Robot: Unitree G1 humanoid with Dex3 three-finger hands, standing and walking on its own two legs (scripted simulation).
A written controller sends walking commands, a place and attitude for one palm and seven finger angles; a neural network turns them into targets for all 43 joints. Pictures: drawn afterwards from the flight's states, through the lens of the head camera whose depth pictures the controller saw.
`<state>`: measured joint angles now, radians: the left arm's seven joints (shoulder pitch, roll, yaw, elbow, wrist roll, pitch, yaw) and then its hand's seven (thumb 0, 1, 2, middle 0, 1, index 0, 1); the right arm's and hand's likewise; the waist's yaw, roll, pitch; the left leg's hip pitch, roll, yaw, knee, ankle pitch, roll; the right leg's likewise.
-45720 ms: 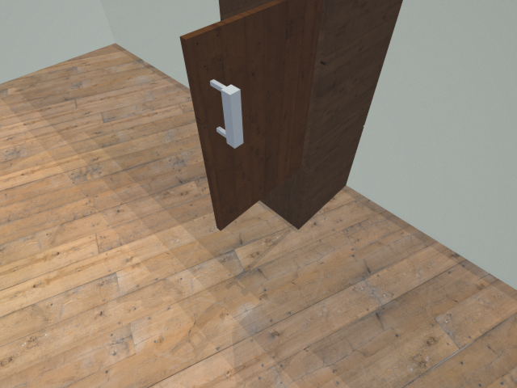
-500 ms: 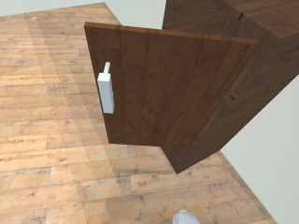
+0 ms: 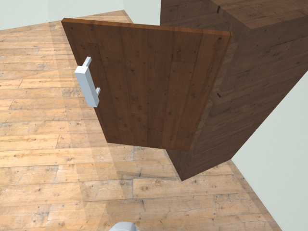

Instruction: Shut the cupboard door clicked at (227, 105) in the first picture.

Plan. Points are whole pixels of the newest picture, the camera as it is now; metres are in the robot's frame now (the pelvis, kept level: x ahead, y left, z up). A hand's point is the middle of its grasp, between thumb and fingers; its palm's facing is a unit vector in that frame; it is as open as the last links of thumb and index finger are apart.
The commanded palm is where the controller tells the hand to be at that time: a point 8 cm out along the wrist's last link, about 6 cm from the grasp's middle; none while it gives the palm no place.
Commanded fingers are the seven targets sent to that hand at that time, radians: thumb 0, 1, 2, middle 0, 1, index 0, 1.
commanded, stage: come to a stop and stand still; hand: left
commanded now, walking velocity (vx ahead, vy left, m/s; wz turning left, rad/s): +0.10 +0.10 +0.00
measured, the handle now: (90, 82) +0.47 +0.24 +0.09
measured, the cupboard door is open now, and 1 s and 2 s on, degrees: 60 60 60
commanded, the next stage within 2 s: look again from close up in 1.16 s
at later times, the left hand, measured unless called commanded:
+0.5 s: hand out of the picture +0.00 +0.25 -0.18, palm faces +0.01 -0.99 -0.14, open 7.4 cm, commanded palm none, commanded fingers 0.00 0.90 0.90 -0.20 -0.30 -0.20 -0.30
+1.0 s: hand out of the picture +0.05 +0.17 -0.17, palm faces +0.03 -0.98 -0.20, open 7.1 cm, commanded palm none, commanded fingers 0.00 0.90 0.90 -0.20 -0.30 -0.20 -0.30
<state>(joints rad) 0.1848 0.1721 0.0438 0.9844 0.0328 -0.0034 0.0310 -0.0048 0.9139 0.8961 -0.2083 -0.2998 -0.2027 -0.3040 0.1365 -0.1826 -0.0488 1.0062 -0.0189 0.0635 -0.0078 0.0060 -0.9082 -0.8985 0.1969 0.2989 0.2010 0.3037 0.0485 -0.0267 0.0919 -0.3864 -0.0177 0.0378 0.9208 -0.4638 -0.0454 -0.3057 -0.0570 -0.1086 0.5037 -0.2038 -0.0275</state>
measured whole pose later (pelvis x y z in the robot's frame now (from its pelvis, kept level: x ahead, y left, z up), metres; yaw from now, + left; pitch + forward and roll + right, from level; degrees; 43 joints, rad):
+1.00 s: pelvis -0.02 +0.00 +0.00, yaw +0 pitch -1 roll +0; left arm 0.16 0.16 0.03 1.08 0.01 -0.02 0.04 -0.03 0.95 0.90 -0.21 -0.30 -0.20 -0.30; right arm 0.27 -0.11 -0.02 1.16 -0.02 0.01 -0.04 0.01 -0.92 -0.90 0.20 0.30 0.20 0.30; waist -0.01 -0.01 0.03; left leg -0.14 0.08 0.03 0.43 -0.26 -0.06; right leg -0.16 0.01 -0.08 0.45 -0.27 -0.04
